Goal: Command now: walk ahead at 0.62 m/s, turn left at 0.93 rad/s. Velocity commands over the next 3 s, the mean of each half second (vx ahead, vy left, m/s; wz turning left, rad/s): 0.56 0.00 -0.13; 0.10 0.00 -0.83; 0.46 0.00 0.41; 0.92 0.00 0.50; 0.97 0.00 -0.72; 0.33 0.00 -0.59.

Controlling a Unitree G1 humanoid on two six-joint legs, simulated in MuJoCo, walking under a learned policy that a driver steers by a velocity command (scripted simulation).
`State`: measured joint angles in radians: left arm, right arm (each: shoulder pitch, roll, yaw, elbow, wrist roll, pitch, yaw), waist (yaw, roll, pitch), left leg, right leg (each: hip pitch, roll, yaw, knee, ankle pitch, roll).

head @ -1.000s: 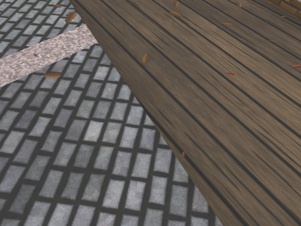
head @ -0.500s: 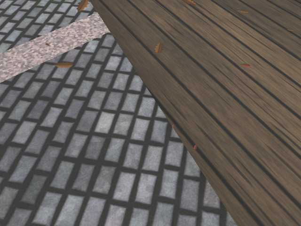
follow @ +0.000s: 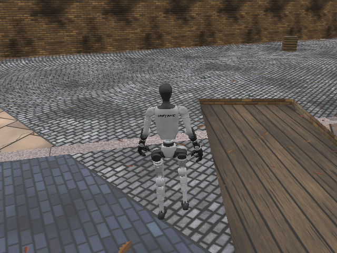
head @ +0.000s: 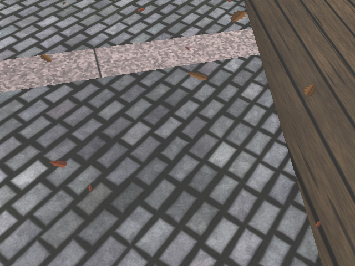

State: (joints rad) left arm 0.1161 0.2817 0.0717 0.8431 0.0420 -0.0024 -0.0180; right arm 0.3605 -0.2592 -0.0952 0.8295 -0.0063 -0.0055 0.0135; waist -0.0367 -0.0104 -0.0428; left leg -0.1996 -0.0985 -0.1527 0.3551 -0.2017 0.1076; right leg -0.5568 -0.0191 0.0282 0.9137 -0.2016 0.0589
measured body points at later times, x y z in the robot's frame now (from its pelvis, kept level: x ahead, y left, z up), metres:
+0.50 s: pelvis +0.24 -0.08 -0.01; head +0.29 -0.11 +0.44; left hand +0.32 +0.20 -0.12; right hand +0.35 -0.36 -0.12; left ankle +0.29 +0.06 -0.67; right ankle +0.19 -0.14 -0.75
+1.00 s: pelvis +0.39 -0.08 -0.01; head +0.43 -0.10 +0.44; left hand +0.69 +0.06 -0.11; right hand +0.35 -0.38 -0.11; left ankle +0.51 -0.05 -0.75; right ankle +0.32 -0.17 -0.68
